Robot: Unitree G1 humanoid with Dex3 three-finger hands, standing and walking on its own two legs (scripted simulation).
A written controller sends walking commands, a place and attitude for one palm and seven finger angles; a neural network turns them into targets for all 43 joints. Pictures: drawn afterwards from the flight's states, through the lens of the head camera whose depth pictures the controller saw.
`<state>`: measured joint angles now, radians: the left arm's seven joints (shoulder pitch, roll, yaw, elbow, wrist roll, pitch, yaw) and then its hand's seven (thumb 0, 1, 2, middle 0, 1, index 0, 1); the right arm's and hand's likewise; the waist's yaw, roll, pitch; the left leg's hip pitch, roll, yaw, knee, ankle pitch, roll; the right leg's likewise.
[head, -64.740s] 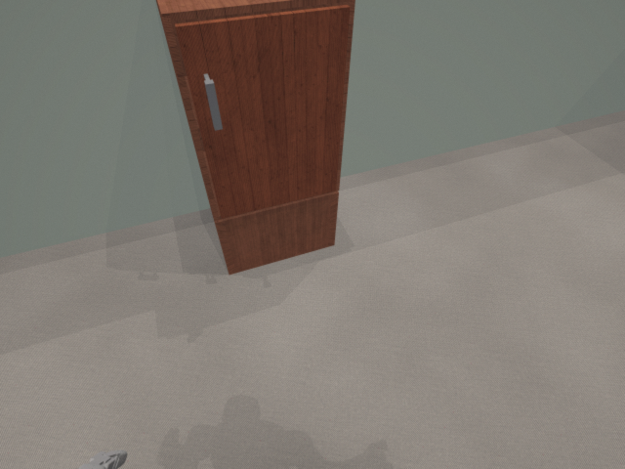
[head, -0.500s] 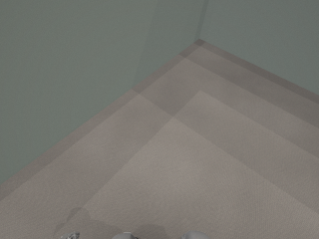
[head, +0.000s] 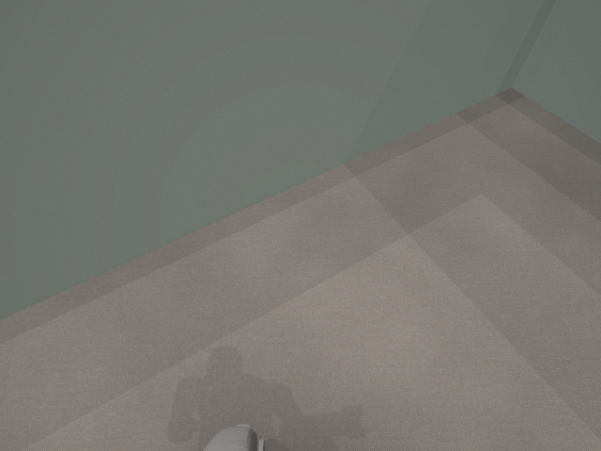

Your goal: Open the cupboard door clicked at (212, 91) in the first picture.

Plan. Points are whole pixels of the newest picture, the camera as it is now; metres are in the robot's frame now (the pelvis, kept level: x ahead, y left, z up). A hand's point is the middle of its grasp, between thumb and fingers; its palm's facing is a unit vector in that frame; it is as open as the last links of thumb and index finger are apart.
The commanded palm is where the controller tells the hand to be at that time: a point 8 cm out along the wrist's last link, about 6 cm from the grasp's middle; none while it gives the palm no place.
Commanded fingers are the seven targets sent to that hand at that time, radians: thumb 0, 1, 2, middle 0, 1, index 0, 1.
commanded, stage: turn to face it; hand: left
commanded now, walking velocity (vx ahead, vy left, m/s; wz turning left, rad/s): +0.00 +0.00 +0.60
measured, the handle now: out of the picture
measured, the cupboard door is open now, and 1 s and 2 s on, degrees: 55 55 55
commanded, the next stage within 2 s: none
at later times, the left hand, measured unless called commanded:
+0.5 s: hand out of the picture +0.04 +0.21 -0.16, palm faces +0.32 -0.89 -0.32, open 7.3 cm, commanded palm none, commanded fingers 0.00 0.90 0.90 -0.20 -0.30 -0.20 -0.30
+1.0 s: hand out of the picture -0.01 +0.21 -0.17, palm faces +0.59 -0.76 -0.26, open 7.3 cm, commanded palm none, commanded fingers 0.00 0.90 0.90 -0.20 -0.30 -0.20 -0.30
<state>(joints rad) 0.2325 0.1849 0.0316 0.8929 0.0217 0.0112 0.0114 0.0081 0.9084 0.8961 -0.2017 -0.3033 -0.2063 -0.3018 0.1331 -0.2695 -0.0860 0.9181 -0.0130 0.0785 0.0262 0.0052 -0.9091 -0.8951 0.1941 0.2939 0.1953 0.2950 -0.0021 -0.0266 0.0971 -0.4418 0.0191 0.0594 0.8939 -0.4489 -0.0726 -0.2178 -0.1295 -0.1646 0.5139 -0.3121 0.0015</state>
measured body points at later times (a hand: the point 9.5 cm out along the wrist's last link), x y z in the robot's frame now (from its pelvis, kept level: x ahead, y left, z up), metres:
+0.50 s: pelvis +0.01 -0.03 -0.02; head +0.06 -0.04 +0.43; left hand +0.02 +0.26 -0.14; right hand +0.18 -0.25 -0.17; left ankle -0.03 +0.11 -0.70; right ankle +0.05 -0.15 -0.74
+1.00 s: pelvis +0.03 -0.03 -0.01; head +0.07 +0.01 +0.44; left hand -0.05 +0.25 -0.14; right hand +0.24 -0.19 -0.15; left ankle -0.03 +0.08 -0.74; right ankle +0.10 -0.15 -0.69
